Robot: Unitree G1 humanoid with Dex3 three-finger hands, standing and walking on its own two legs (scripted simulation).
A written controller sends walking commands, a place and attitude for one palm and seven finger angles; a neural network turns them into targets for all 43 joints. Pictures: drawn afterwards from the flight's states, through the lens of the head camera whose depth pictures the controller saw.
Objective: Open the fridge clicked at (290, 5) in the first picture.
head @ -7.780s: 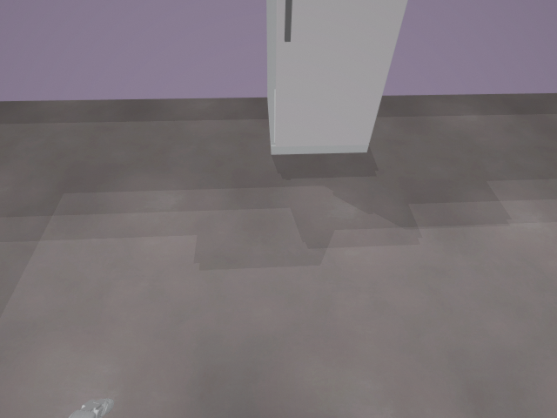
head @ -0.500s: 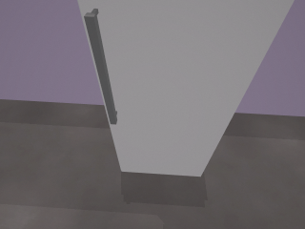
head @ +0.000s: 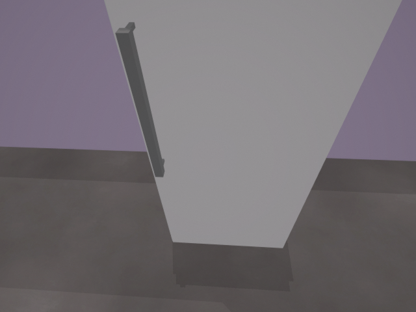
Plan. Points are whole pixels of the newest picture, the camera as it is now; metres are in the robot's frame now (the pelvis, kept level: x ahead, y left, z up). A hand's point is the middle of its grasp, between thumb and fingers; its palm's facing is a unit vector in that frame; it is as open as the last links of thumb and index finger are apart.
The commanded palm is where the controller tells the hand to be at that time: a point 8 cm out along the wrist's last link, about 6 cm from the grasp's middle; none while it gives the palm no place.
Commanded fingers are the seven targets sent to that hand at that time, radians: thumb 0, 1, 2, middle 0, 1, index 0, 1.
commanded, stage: look again from close up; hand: left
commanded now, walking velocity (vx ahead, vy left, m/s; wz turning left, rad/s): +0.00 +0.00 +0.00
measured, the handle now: (148, 114) +0.52 +0.18 +0.10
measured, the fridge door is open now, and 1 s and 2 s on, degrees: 0 0 0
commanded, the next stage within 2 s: raise the hand to about handle height in 0.68 s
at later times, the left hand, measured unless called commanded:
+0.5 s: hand out of the picture +0.05 +0.19 -0.17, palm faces +0.00 -0.97 -0.24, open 7.4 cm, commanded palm none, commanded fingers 0.00 0.90 0.90 -0.20 -0.30 -0.20 -0.30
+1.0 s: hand (116, 258) +0.22 +0.19 -0.01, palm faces +0.20 -0.98 -0.03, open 7.7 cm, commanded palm +0.13 +0.25 -0.05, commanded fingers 0.00 0.62 0.78 -0.22 -0.48 -0.22 -0.48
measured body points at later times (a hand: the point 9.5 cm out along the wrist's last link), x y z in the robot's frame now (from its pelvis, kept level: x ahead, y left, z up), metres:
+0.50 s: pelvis +0.01 -0.01 +0.00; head +0.03 -0.01 +0.45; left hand +0.05 +0.24 -0.15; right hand +0.05 -0.25 -0.15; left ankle +0.01 +0.11 -0.74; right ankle +0.02 -0.12 -0.74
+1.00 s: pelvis +0.00 -0.01 -0.02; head +0.02 -0.01 +0.43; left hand +0.20 +0.25 +0.00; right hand +0.15 -0.26 -0.12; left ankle +0.01 +0.11 -0.74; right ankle +0.02 -0.12 -0.74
